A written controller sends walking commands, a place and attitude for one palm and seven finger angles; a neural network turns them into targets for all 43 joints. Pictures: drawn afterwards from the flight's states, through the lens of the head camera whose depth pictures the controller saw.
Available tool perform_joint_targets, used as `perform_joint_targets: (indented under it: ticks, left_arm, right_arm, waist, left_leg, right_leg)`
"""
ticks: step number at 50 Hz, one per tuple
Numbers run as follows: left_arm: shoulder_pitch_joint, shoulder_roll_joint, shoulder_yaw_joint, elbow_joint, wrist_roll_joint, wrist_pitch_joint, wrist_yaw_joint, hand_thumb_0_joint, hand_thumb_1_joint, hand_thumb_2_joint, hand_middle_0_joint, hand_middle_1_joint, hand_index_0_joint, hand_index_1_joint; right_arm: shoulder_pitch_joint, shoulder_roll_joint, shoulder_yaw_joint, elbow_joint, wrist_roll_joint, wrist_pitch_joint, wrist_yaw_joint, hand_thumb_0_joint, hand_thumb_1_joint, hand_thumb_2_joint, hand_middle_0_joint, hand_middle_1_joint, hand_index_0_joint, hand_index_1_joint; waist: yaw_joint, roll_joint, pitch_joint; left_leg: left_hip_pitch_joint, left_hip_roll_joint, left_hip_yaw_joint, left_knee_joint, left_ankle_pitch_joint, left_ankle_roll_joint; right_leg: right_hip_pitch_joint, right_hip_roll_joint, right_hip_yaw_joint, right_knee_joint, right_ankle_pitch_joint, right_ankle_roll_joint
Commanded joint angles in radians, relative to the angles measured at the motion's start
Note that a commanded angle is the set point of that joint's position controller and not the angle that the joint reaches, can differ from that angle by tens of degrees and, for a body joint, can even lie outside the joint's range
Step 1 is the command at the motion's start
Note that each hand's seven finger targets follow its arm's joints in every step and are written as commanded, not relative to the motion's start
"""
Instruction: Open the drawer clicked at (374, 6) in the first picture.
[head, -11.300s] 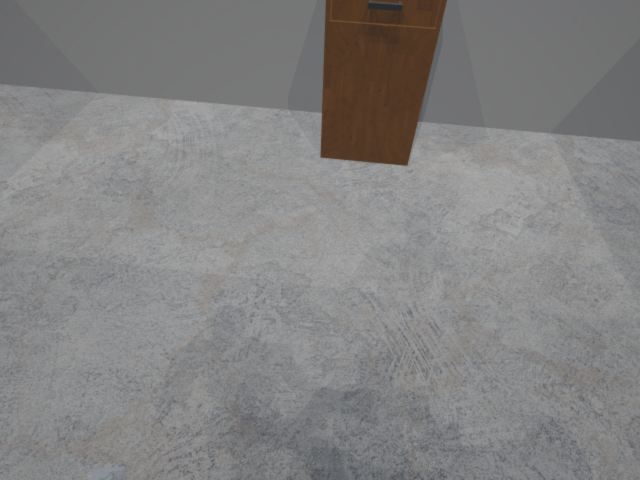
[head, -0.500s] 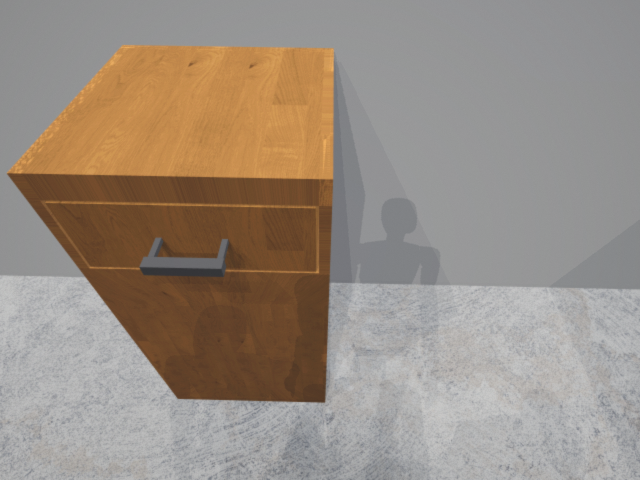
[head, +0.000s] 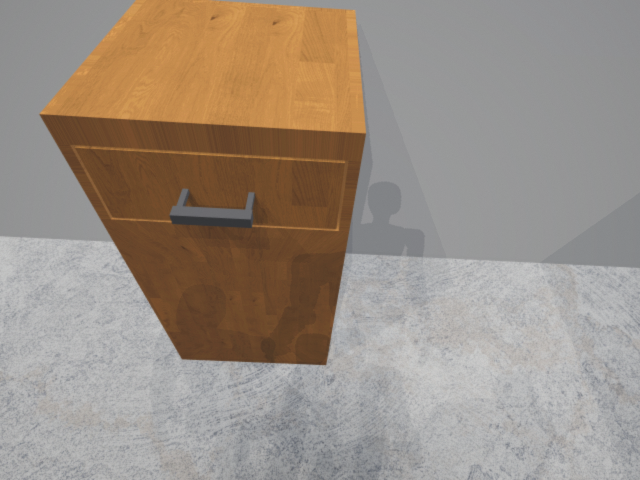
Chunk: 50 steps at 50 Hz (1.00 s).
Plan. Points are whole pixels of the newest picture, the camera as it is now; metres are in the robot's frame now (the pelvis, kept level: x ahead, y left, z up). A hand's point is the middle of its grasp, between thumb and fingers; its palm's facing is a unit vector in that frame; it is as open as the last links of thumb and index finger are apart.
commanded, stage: come to a stop and stand still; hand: left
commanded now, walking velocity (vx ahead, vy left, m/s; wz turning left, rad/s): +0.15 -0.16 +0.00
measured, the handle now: (215, 207) +0.51 +0.21 +0.00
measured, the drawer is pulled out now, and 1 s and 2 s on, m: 0.00 0.00 0.00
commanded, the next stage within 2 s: look again from close up in 0.88 s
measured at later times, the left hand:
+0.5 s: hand out of the picture -0.04 +0.10 -0.17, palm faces +0.05 -0.99 -0.12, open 7.4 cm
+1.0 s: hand out of the picture -0.03 +0.10 -0.17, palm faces +0.07 -0.98 -0.16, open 7.4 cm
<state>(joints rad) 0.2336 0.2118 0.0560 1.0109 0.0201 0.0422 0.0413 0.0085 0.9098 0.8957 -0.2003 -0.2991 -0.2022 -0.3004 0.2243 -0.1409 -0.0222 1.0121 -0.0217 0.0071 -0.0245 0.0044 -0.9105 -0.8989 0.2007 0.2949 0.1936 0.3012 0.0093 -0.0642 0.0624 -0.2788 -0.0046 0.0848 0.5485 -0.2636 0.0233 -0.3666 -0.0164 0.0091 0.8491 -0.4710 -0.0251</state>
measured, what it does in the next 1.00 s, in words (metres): steps on the spot: right foot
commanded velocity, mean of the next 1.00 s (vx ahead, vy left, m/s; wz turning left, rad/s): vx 0.02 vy -0.01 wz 0.00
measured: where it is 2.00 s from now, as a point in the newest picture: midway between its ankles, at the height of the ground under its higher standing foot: outside the picture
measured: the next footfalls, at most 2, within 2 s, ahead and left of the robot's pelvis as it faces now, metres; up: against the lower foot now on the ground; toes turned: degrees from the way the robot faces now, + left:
right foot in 0.22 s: +0.01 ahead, -0.09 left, +0.00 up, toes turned +2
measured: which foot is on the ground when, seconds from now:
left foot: down 0.00-1.00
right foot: up 0.00-0.20, down 0.22-1.00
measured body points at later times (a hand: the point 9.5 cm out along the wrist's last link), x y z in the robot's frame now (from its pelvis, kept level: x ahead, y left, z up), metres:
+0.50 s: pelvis +0.00 -0.04 +0.01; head +0.01 -0.04 +0.46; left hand -0.04 +0.15 -0.15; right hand -0.05 -0.24 -0.15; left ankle +0.02 +0.11 -0.73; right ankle -0.06 -0.12 -0.73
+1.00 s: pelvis +0.02 -0.05 +0.01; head +0.02 -0.05 +0.46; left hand -0.03 +0.15 -0.15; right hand +0.02 -0.27 -0.15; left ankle +0.02 +0.11 -0.73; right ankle -0.06 -0.12 -0.73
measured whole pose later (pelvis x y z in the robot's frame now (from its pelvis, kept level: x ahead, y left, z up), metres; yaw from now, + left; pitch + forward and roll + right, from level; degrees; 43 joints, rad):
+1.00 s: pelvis +0.02 -0.05 +0.01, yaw +0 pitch -1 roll +1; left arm 0.38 0.10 0.00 1.13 0.01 -0.03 0.05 0.01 0.91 0.90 -0.20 -0.30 -0.20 -0.30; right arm 0.28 -0.14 0.01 1.15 -0.01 0.00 -0.05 0.02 -0.93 -0.90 0.20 0.30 0.19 0.30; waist 0.02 -0.01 0.01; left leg -0.21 0.08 0.04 0.49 -0.24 -0.06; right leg -0.06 0.05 -0.06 0.41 -0.34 -0.07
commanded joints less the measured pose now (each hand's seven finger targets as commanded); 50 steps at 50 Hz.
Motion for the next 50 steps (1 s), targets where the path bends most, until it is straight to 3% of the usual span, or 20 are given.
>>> perform_joint_targets:
  ticks: [1,5,7,9,10,11,12,13,14,16,19,29,35,39,48,49,50]
  left_arm:
    - [0.097,-0.006,-0.012,-0.009,0.011,-0.018,-0.021,0.0,0.9,0.9,-0.2,-0.3,-0.2,-0.3]
    - [0.059,-0.014,-0.026,-0.009,0.011,-0.025,-0.029,0.0,0.9,0.9,-0.2,-0.3,-0.2,-0.3]
    - [0.079,-0.022,-0.028,0.0,0.007,-0.031,-0.031,0.0,0.9,0.9,-0.2,-0.3,-0.2,-0.3]
    - [0.144,-0.02,-0.028,0.03,0.004,-0.041,-0.028,0.0,0.9,0.9,-0.2,-0.3,-0.2,-0.3]
    - [0.162,0.002,-0.027,0.044,0.003,-0.051,-0.022,0.0,0.9,0.9,-0.2,-0.3,-0.2,-0.3]
    - [0.177,0.026,-0.028,0.055,0.001,-0.057,-0.017,0.0,0.9,0.9,-0.2,-0.3,-0.2,-0.3]
    - [0.166,0.049,-0.03,0.059,-0.003,-0.061,-0.018,0.0,0.9,0.9,-0.2,-0.3,-0.2,-0.3]
    - [0.157,0.056,-0.027,0.065,-0.006,-0.069,-0.017,0.0,0.9,0.9,-0.2,-0.3,-0.2,-0.3]
    - [0.142,0.036,-0.033,0.066,-0.008,-0.072,-0.015,0.0,0.9,0.9,-0.2,-0.3,-0.2,-0.3]
    - [0.133,0.002,-0.044,0.073,-0.011,-0.072,-0.014,0.0,0.9,0.9,-0.2,-0.3,-0.2,-0.3]
    - [0.176,-0.014,-0.044,0.089,-0.015,-0.071,-0.012,0.0,0.9,0.9,-0.2,-0.3,-0.2,-0.3]
    - [0.252,-0.036,-0.044,0.118,-0.012,-0.078,0.001,0.0,0.9,0.9,-0.2,-0.3,-0.2,-0.3]
    - [0.266,-0.045,-0.045,0.121,-0.009,-0.073,0.006,0.0,0.9,0.9,-0.2,-0.3,-0.2,-0.3]
    - [0.272,-0.041,-0.044,0.121,-0.008,-0.073,0.007,0.0,0.9,0.9,-0.2,-0.3,-0.2,-0.3]
    - [0.26,-0.027,-0.042,0.111,-0.009,-0.072,0.005,0.0,0.9,0.9,-0.2,-0.3,-0.2,-0.3]
    - [0.322,0.035,-0.031,0.129,0.007,-0.108,0.045,0.0,0.9,0.9,-0.2,-0.3,-0.2,-0.3]
    - [0.309,0.07,-0.036,0.103,0.008,-0.112,0.042,0.0,0.9,0.9,-0.2,-0.3,-0.2,-0.3]
  right_arm:
    - [0.009,-0.137,-0.016,-0.027,-0.01,-0.026,-0.014,0.0,-0.9,-0.9,0.2,0.3,0.2,0.3]
    - [0.11,-0.156,-0.025,0.023,-0.015,-0.018,-0.012,0.0,-0.9,-0.9,0.2,0.3,0.2,0.3]
    - [0.134,-0.17,-0.029,0.035,-0.015,-0.014,-0.009,0.0,-0.9,-0.9,0.2,0.3,0.2,0.3]
    - [0.125,-0.162,-0.026,0.04,-0.006,-0.012,-0.007,0.0,-0.9,-0.9,0.2,0.3,0.2,0.3]
    - [0.125,-0.126,-0.018,0.046,0.001,-0.016,-0.003,0.0,-0.9,-0.9,0.2,0.3,0.2,0.3]
    - [0.108,-0.094,-0.007,0.041,0.006,-0.02,-0.001,0.0,-0.9,-0.9,0.2,0.3,0.2,0.3]
    - [0.094,-0.07,0.003,0.037,0.006,-0.022,0.002,0.0,-0.9,-0.9,0.2,0.3,0.2,0.3]
    - [0.08,-0.056,0.009,0.044,0.003,-0.016,0.002,0.0,-0.9,-0.9,0.2,0.3,0.2,0.3]
    - [0.086,-0.062,0.012,0.054,0.001,-0.014,0.001,0.0,-0.9,-0.9,0.2,0.3,0.2,0.3]
    - [0.137,-0.044,0.019,0.095,0.004,-0.016,-0.003,0.0,-0.9,-0.9,0.2,0.3,0.2,0.3]
    - [0.155,-0.049,0.02,0.123,0.007,-0.022,-0.011,0.0,-0.9,-0.9,0.2,0.3,0.2,0.3]
    - [0.157,-0.03,0.022,0.135,0.014,-0.026,-0.025,0.0,-0.9,-0.9,0.2,0.3,0.2,0.3]
    - [0.143,-0.022,0.021,0.135,0.016,-0.019,-0.027,0.0,-0.9,-0.9,0.2,0.3,0.2,0.3]
    - [0.137,-0.027,0.022,0.131,0.015,-0.018,-0.028,0.0,-0.9,-0.9,0.2,0.3,0.2,0.3]
    - [0.121,-0.047,0.025,0.119,0.014,-0.019,-0.028,0.0,-0.9,-0.9,0.2,0.3,0.2,0.3]
    - [-0.041,-0.083,0.013,0.029,0.019,-0.034,-0.012,0.0,-0.9,-0.9,0.2,0.3,0.2,0.3]
    - [-0.016,-0.057,0.015,-0.031,0.021,-0.009,-0.006,0.0,-0.9,-0.9,0.2,0.3,0.2,0.3]
  waist:
    - [0.01,0.171,-0.01]
    - [-0.043,0.172,0.002]
    - [-0.041,0.169,-0.03]
    - [-0.01,0.133,-0.037]
    - [-0.006,0.091,-0.035]
    - [0.001,0.029,-0.009]
    - [-0.008,-0.027,0.004]
    - [-0.004,-0.16,0.036]
    - [-0.014,-0.149,0.068]
    - [-0.036,-0.02,0.076]
    - [-0.018,0.069,0.064]
    - [-0.004,0.039,-0.005]
    - [-0.003,0.042,0.045]
    - [-0.002,0.019,0.034]
    - [0.001,0.047,0.035]
    - [0.051,-0.02,0.101]
    - [-0.008,-0.031,0.114]
  left_leg:
    - [-0.054,0.272,-0.311,-0.384,-0.155,0.138]
    - [0.063,0.276,-0.307,-0.364,-0.132,0.141]
    - [0.089,0.253,-0.294,-0.339,-0.117,0.129]
    - [0.037,0.201,-0.227,-0.271,-0.114,0.081]
    - [-0.021,0.157,-0.174,-0.224,-0.096,0.046]
    - [-0.052,0.1,-0.104,-0.152,-0.079,0.015]
    - [-0.033,0.059,-0.054,-0.119,-0.065,-0.004]
    - [-0.029,0.045,-0.034,-0.072,-0.031,-0.013]
    - [-0.005,0.058,-0.037,-0.071,0.0,-0.015]
    - [0.09,0.077,-0.063,-0.118,0.104,-0.012]
    - [0.1,0.101,-0.084,-0.149,0.155,-0.007]
    - [0.118,0.104,-0.059,-0.121,0.227,-0.014]
    - [0.117,0.103,-0.057,-0.121,0.208,-0.016]
    - [0.122,0.102,-0.054,-0.111,0.226,-0.015]
    - [0.144,0.11,-0.062,-0.121,0.263,-0.012]
    - [-0.047,0.076,0.006,0.185,0.066,-0.049]
    - [-0.114,0.03,-0.026,0.215,-0.11,-0.03]
  right_leg:
    - [0.012,-0.025,0.012,0.043,0.04,0.014]
    - [-0.002,-0.014,-0.033,-0.132,-0.019,0.013]
    - [0.043,-0.001,-0.045,-0.247,-0.001,0.006]
    - [0.171,-0.003,-0.05,-0.455,0.145,0.005]
    - [0.243,-0.042,0.011,-0.514,0.179,-0.005]
    - [0.237,-0.11,0.092,-0.556,0.146,-0.027]
    - [0.18,-0.153,0.135,-0.589,0.092,-0.049]
    - [0.134,-0.156,0.164,-0.632,0.117,-0.059]
    - [0.093,-0.163,0.153,-0.635,0.176,-0.067]
    - [0.048,-0.111,0.091,-0.587,0.217,-0.055]
    - [0.084,-0.073,0.062,-0.561,0.226,-0.033]
    - [0.202,-0.083,0.037,-0.527,0.561,-0.003]
    - [0.173,-0.078,0.037,-0.534,0.541,0.006]
    - [0.191,-0.083,0.033,-0.526,0.623,0.016]
    - [0.191,-0.079,0.031,-0.523,0.591,0.005]
    - [0.148,-0.188,0.201,-0.556,1.248,0.131]
    - [0.236,-0.213,0.145,-0.475,1.473,0.117]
